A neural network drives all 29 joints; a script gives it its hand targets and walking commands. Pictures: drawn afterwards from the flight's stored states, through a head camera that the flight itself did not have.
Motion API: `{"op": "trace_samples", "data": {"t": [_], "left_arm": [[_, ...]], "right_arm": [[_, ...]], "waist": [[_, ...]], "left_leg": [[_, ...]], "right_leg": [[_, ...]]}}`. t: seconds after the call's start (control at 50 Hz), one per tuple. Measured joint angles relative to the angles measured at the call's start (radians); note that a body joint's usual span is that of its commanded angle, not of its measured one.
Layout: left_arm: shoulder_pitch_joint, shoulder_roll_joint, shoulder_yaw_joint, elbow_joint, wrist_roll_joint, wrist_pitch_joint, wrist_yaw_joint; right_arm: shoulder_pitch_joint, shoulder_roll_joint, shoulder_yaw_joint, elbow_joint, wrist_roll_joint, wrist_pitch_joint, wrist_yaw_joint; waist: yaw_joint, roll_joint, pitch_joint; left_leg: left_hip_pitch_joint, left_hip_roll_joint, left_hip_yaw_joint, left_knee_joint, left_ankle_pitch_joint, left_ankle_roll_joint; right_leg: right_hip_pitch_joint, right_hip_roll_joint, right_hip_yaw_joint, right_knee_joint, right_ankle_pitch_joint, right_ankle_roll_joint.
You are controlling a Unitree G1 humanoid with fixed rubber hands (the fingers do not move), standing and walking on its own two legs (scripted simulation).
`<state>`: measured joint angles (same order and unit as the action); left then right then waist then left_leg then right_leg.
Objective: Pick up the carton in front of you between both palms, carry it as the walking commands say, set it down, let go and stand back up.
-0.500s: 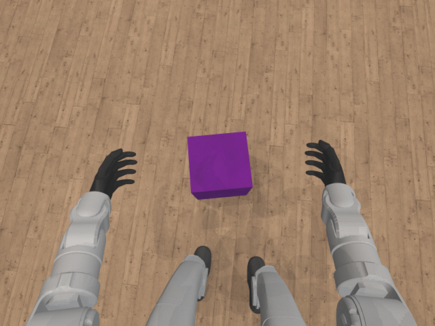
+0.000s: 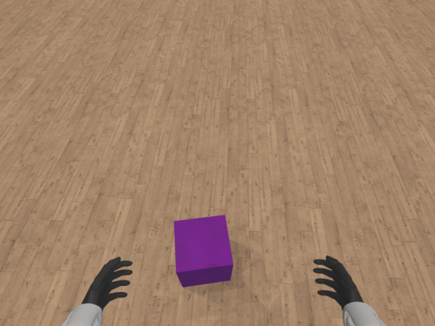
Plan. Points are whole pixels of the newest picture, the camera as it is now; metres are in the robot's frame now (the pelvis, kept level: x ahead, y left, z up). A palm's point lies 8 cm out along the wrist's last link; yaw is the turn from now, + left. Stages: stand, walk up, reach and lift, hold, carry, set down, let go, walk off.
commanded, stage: let go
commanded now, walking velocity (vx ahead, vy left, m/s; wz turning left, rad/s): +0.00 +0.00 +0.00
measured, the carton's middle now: (203, 252) +0.44 +0.07 -0.65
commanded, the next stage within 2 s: stand in 0.42 s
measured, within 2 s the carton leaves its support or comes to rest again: neither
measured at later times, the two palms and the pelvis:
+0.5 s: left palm (77, 300) +0.16 +0.27 -0.07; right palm (350, 315) +0.15 -0.23 -0.08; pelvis +0.00 +0.02 -0.01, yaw +0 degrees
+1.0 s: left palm (61, 307) +0.15 +0.31 -0.10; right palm (369, 323) +0.13 -0.26 -0.08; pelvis +0.02 +0.03 +0.00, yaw -1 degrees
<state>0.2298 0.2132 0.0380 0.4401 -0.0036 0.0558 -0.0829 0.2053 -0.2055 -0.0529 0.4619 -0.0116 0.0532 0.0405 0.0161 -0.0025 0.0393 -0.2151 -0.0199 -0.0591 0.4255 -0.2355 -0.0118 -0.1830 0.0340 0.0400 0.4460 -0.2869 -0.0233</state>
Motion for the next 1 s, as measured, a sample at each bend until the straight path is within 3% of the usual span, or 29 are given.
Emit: {"op": "trace_samples", "data": {"t": [0.24, 0.42, 0.5, 0.62, 1.0], "left_arm": [[-0.022, -0.002, 0.011, -0.013, 0.032, 0.077, 0.003], [-0.021, 0.015, -0.008, -0.062, 0.026, 0.163, 0.058], [-0.032, 0.054, -0.004, 0.042, 0.04, 0.074, 0.087], [-0.024, 0.111, 0.019, 0.162, 0.045, -0.006, 0.086], [-0.059, 0.134, -0.013, 0.331, 0.033, -0.049, 0.107]], "right_arm": [[0.015, -0.002, 0.014, -0.036, 0.005, 0.077, 0.026], [0.028, -0.007, 0.025, -0.008, 0.014, 0.05, -0.007], [0.008, -0.035, 0.031, 0.106, -0.031, 0.011, -0.037], [-0.005, -0.098, 0.005, 0.218, -0.036, -0.03, -0.047], [-0.057, -0.119, 0.018, 0.362, -0.021, -0.056, -0.062]], "waist": [[-0.017, -0.014, 0.059], [-0.011, -0.002, 0.048], [-0.004, -0.015, -0.007], [-0.009, -0.031, -0.033], [-0.018, -0.034, -0.033]], "left_leg": [[0.11, 0.003, 0.007, 0.006, -0.018, 0.001], [0.092, -0.014, 0.002, 0.056, -0.041, 0.016], [0.03, -0.016, 0.011, 0.087, -0.053, 0.02], [-0.007, -0.014, 0.02, 0.101, -0.065, 0.028], [0.041, -0.024, 0.033, 0.045, -0.054, 0.041]], "right_leg": [[0.112, 0.003, 0.007, -0.001, -0.011, -0.001], [0.105, -0.012, 0.0, 0.032, -0.031, 0.014], [0.041, -0.013, 0.008, 0.062, -0.041, 0.02], [0.008, -0.011, 0.017, 0.062, -0.042, 0.025], [0.053, -0.024, 0.031, 0.006, -0.029, 0.036]]}}
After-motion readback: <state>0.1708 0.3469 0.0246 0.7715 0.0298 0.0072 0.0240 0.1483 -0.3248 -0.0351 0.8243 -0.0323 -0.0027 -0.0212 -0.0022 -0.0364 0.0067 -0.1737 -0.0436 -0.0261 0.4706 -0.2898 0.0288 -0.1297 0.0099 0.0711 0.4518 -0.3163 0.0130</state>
